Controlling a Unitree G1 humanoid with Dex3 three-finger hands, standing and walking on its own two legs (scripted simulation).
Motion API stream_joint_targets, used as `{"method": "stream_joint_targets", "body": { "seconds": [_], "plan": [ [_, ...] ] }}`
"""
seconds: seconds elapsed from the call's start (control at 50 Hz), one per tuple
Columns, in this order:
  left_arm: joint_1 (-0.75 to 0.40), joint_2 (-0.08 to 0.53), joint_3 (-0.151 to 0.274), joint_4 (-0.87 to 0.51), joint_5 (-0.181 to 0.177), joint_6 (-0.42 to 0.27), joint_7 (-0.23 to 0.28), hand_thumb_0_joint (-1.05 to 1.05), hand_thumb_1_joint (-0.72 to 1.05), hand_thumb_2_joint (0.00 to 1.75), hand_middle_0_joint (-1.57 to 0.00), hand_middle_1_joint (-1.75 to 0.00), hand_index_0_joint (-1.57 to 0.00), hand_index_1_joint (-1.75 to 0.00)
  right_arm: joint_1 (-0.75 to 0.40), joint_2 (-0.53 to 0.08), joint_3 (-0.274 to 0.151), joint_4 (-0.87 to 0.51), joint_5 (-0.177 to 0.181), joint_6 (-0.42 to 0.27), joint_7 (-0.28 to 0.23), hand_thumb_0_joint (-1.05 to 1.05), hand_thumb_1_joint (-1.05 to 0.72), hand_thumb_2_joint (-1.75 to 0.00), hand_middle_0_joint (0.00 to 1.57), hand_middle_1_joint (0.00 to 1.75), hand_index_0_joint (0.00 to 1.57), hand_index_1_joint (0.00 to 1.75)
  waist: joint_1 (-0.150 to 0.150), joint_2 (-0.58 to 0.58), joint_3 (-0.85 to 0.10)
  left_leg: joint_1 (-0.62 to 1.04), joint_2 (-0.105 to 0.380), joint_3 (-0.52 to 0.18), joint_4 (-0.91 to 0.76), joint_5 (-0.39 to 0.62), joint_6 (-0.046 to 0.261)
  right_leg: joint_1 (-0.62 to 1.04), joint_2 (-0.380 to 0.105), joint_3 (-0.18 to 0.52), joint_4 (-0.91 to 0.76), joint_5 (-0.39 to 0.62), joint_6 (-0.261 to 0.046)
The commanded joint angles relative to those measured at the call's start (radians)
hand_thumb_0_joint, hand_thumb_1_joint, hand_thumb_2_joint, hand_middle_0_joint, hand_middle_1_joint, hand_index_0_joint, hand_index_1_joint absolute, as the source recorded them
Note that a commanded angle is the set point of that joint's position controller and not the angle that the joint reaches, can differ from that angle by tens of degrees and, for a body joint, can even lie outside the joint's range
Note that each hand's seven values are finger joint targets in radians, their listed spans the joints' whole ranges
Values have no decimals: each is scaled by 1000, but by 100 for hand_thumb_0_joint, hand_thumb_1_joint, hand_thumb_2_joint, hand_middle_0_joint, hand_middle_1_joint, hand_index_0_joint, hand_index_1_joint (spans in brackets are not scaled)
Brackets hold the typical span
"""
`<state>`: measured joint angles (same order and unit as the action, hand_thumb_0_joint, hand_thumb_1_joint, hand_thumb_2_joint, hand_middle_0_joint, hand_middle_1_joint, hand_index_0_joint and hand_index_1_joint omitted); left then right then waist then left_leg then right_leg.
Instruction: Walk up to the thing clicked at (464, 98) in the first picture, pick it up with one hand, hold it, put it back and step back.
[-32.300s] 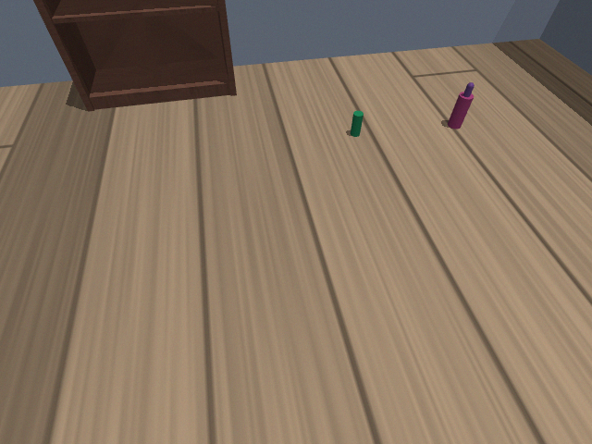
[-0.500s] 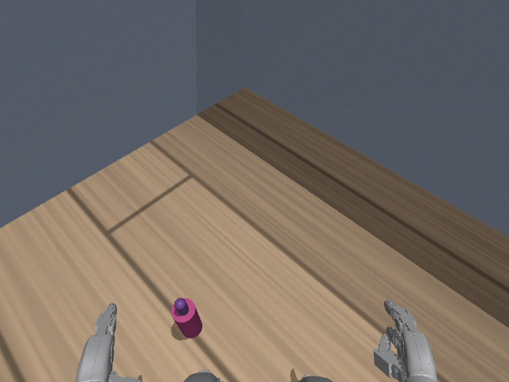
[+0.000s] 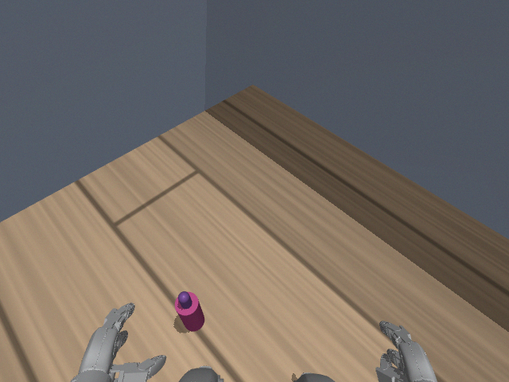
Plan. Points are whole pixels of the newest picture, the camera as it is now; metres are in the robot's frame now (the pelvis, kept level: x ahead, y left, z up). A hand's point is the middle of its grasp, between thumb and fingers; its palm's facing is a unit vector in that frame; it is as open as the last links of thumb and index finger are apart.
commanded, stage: stand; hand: left
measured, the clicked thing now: (189, 309) +0.40 +0.22 -0.60
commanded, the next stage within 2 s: none
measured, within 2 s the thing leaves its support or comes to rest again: neither
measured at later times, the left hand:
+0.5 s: hand out of the picture +0.04 +0.25 -0.11, palm faces +0.00 -0.94 -0.35, open 7.4 cm
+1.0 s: hand out of the picture +0.03 +0.25 -0.11, palm faces -0.01 -0.94 -0.34, open 7.4 cm
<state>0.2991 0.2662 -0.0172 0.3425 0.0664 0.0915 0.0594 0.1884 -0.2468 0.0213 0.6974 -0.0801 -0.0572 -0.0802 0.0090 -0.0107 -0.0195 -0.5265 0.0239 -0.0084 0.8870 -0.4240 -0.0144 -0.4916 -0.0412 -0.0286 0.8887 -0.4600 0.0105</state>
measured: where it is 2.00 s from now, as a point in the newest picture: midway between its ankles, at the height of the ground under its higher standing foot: outside the picture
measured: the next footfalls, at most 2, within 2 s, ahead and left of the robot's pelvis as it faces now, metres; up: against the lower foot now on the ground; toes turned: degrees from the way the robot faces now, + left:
none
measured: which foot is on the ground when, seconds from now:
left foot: down 0.00-1.00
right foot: down 0.00-1.00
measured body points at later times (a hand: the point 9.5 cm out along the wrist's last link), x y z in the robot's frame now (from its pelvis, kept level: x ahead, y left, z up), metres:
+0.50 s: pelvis -0.01 +0.01 +0.04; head -0.02 +0.01 +0.49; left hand +0.04 +0.30 -0.09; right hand +0.06 -0.27 -0.10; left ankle +0.02 +0.13 -0.69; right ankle +0.00 -0.13 -0.69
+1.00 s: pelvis -0.02 +0.00 +0.05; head -0.02 +0.00 +0.50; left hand +0.03 +0.30 -0.09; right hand +0.04 -0.29 -0.09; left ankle +0.02 +0.13 -0.69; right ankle +0.00 -0.13 -0.69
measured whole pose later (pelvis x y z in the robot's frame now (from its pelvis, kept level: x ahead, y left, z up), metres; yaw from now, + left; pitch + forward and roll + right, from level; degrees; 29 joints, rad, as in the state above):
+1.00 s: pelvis -0.02 +0.00 +0.05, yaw +1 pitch -4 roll +0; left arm 0.15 0.33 0.00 1.15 0.02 -0.01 0.01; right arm 0.15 -0.33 -0.01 1.14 -0.02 0.00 0.00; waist 0.01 0.01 0.06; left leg -0.16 0.02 -0.01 0.38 -0.16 -0.02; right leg -0.13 -0.04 -0.05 0.39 -0.19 0.02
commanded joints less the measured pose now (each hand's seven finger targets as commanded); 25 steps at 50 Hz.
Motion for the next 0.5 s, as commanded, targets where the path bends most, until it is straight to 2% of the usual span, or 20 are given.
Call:
{"method": "stream_joint_targets", "body": {
  "seconds": [0.0, 0.02, 0.06, 0.12, 0.24, 0.34, 0.38, 0.48],
  "plan": [
    [-62, 201, 93, 87, -7, -113, -26, 0, 90, 90, -20, -30, -20, -30, -17, -194, -92, -25, 24, -8, 49, 0, -90, -90, 20, 30, 20, 30, -1, -11, -104, 161, 12, -39, -187, 261, 74, 124, -62, 122, -223, 288, -82],
    [-57, 199, 94, 122, -17, -115, -28, 0, 90, 90, -20, -30, -20, -30, -27, -206, -98, -11, 30, -6, 54, 0, -90, -90, 20, 30, 20, 30, 9, 5, -115, 187, 17, -51, -193, 275, 75, 129, -56, 104, -226, 305, -74],
    [-72, 198, 89, 195, -23, -123, -26, 0, 90, 90, -20, -30, -20, -30, -38, -205, -102, 25, 30, -2, 61, 0, -90, -90, 20, 30, 20, 30, 10, 26, -110, 205, 23, -61, -227, 293, 74, 153, -53, 91, -235, 319, -65],
    [-96, 203, 87, 282, -23, -129, -24, 0, 90, 90, -20, -30, -20, -30, -54, -210, -101, 68, 27, 5, 64, 0, -90, -90, 20, 30, 20, 30, 13, 46, -79, 211, 39, -85, -288, 273, 74, 181, -48, 75, -266, 281, -56],
    [-113, 219, 79, 429, -28, -131, -23, 0, 90, 90, -20, -30, -20, -30, -56, -223, -97, 153, 36, 19, 65, 0, -90, -90, 20, 30, 20, 30, 7, 29, 8, 221, 48, -105, -399, 199, 64, 224, -56, 77, -378, 234, -50],
    [-123, 231, 73, 528, -38, -128, -23, 0, 90, 90, -20, -30, -20, -30, -52, -248, -89, 226, 43, 26, 63, 0, -90, -90, 20, 30, 20, 30, 2, 37, 12, 283, 63, -116, -475, 234, 54, 286, -66, 82, -446, 259, -40],
    [-124, 232, 68, 565, -40, -124, -25, 0, 90, 90, -20, -30, -20, -30, -60, -259, -86, 250, 46, 29, 63, 0, -90, -90, 20, 30, 20, 30, 2, 55, 29, 283, 70, -125, -520, 180, 50, 303, -62, 73, -472, 238, -34],
    [-130, 249, 63, 638, -40, -124, -29, 0, 90, 90, -20, -30, -20, -30, -62, -262, -82, 300, 53, 35, 63, 0, -90, -90, 20, 30, 20, 30, 0, 27, 50, 308, 71, -125, -564, 149, 41, 317, -70, 77, -530, 206, -31]
  ]
}}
